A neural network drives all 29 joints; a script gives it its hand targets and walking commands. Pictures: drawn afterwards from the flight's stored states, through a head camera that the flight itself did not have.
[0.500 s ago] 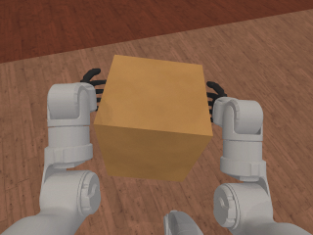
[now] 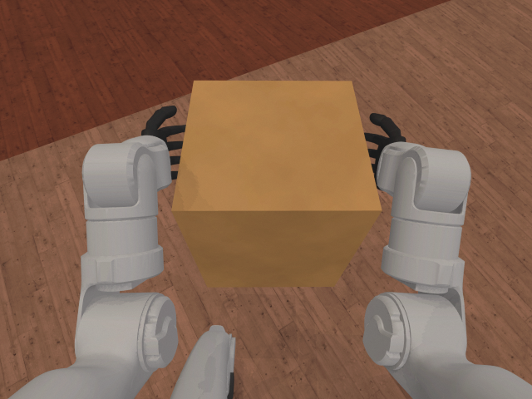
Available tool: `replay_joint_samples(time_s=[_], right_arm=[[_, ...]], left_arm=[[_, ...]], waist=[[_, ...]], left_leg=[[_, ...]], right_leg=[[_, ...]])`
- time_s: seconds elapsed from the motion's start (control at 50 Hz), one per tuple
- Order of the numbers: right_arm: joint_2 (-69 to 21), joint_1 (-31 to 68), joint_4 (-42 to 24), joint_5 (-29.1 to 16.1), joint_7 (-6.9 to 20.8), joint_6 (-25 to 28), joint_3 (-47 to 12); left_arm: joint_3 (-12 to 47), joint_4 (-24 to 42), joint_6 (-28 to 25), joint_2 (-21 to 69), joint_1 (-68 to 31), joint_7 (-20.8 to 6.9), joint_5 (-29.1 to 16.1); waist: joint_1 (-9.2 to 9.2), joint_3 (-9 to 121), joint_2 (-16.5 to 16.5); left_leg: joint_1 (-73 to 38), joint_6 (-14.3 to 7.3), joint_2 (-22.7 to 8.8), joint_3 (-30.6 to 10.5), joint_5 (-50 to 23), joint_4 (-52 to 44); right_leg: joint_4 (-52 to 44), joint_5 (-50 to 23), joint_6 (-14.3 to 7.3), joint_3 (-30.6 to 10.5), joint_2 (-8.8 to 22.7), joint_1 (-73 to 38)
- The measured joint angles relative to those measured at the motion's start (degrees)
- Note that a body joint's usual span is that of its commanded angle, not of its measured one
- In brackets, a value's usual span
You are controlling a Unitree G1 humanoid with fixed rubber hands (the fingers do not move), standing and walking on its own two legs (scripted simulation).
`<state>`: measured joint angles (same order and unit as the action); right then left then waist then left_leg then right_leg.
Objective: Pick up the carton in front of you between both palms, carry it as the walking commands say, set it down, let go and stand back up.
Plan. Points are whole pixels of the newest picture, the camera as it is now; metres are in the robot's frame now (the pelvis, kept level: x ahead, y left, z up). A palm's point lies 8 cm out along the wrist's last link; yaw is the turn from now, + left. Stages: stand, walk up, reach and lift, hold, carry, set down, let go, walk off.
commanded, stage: carry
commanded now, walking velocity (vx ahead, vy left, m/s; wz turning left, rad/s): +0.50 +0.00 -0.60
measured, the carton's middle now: (271, 195) +0.39 +0.03 +0.07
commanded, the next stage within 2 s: none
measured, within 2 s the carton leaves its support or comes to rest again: neither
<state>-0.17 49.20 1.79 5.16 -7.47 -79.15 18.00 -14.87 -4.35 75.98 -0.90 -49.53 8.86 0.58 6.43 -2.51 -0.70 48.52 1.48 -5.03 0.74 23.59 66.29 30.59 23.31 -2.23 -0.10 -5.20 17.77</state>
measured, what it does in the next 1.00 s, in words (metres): climbs, turning left: left foot 0.04 m higher, then right foot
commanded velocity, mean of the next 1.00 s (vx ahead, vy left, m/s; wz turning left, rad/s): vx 0.50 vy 0.00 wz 0.52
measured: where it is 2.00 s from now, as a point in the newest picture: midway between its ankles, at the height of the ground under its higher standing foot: (248, 146)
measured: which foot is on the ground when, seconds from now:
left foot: up 0.00-0.08, down 0.10-0.42, up 0.44-0.90, down 0.92-1.00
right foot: down 0.00-0.10, up 0.12-0.40, down 0.42-0.92, up 0.94-1.00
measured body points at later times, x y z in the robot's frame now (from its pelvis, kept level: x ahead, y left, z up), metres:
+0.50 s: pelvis +0.30 +0.00 +0.03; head +0.31 -0.03 +0.48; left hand +0.70 +0.11 +0.22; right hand +0.68 -0.19 +0.20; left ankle +0.23 +0.13 -0.64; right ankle +0.35 -0.08 -0.70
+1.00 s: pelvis +0.58 +0.02 +0.04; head +0.63 +0.01 +0.48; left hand +0.93 +0.26 +0.18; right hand +1.00 -0.03 +0.18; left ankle +0.68 +0.07 -0.65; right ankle +0.45 -0.11 -0.55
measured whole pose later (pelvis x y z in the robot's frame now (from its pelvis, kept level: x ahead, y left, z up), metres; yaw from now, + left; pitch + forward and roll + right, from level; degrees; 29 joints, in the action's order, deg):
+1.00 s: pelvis +0.58 +0.02 +0.04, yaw +18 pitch +2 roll +3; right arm 1.7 51.9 11.8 1.8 -9.7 -76.9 10.5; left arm -19.2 -5.7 76.2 -1.8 -47.0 6.6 2.7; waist -5.5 -2.7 -0.2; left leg 32.2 -13.8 7.9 12.2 20.5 42.5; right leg 80.8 26.8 2.0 1.2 1.7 20.7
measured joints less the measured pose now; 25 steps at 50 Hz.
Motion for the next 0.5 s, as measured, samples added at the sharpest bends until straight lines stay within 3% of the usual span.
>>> replay_joint_samples(time_s=[0.08,0.1,0.12,0.16,0.2,0.24,0.3,0.38,0.42,0.44,0.5], right_arm=[[-0.28,0.27,-1.01,-0.02,0.01,0.85,0.13],[-0.45,0.51,-0.04,0.08,0.01,1.32,-0.11],[-0.79,0.6,1.19,0.29,0.0,2.18,-0.7],[-1.37,0.4,3.82,0.89,-0.06,3.41,-2.39],[-1.25,-0.88,4.75,0.28,-0.58,3.33,-3.76],[-0.68,-2.24,4.48,-1.11,-0.92,2.81,-4.46],[0.46,-2.69,3.42,-3.41,-1.61,2.21,-4.93],[1.88,-0.43,3.15,-5.27,-2.27,2.28,-4.93],[2.79,1.19,4.57,-5.84,-2.29,2.5,-4.87],[3.59,2.05,5.63,-6.27,-2.27,2.81,-4.96],[4.86,3.07,9.53,-6.85,-2.15,3.32,-4.57]], left_arm=[[-0.99,0.31,-0.4,0.05,-1.45,0.02,0.28],[-1.21,-0.32,-0.43,-0.38,-1.73,-0.09,0.31],[-1.49,-1.04,-0.64,-1.02,-1.81,-0.39,0.38],[-2.13,-2.41,-0.94,-2.02,-1.05,-1.28,0.63],[-2.2,-3.32,-0.46,-2.01,-0.47,-1.73,1.35],[-2.5,-3.41,0.41,-1.28,-0.33,-1.82,2.38],[-3.1,-1.9,1.36,-0.12,-0.47,-1.84,3.68],[-4.22,0.38,1.44,0.78,-1.52,-1.87,4.61],[-4.53,-0.05,1.23,0.95,-2.48,-1.94,5.17],[-4.48,-0.64,0.74,1.15,-2.85,-2.01,5.49],[-3.77,-3.24,-0.45,1.87,-2.24,-2.16,6.36]], waist=[[-1.88,1.74,1.46],[-3.07,2.18,2.3],[-4.34,2.3,3.58],[-7.25,2.48,3.48],[-9.64,2.4,2.57],[-11.55,2.15,1.94],[-13.74,1.68,0.8],[-14.86,2.17,-0.18],[-14.33,3.4,-0.06],[-13.68,3.83,-0.72],[-11.22,4.65,-0.97]], left_leg=[[-5.58,-0.93,2.3,1.98,-4.3,-20.0],[-8.15,-2.96,3.36,3.19,-8.25,-23.61],[-9.37,-5.29,4.12,4.46,-9.57,-23.15],[-11.69,-7.67,4.42,5.19,-6.37,-21.69],[-14.96,-8.15,4.37,5.0,-4.11,-23.64],[-18.43,-7.59,4.34,4.72,-4.23,-27.44],[-22.9,-7.68,4.2,3.95,-4.12,-32.25],[-26.93,-6.48,4.26,2.61,-1.03,-33.19],[-28.18,-5.8,4.65,1.77,3.06,-29.57],[-27.95,-6.03,4.3,1.0,5.73,-25.72],[-23.41,-5.15,5.28,-0.54,8.63,-7.5]], right_leg=[[1.66,5.12,1.59,-3.16,1.21,-3.46],[4.42,6.92,1.58,-3.76,1.97,-3.78],[9.63,7.57,1.41,-4.42,2.92,-2.69],[24.51,6.78,0.99,-4.63,2.29,2.01],[36.72,5.76,0.53,-2.98,1.64,7.77],[40.48,3.93,0.56,-1.11,2.09,12.86],[32.32,4.25,1.13,0.16,2.99,17.38],[10.25,-2.23,2.14,0.19,3.74,15.99],[0.76,-6.92,2.39,1.59,4.59,11.43],[1.25,-9.85,2.8,2.41,4.45,10.65],[4.74,-4.85,2.86,3.8,5.0,7.94]])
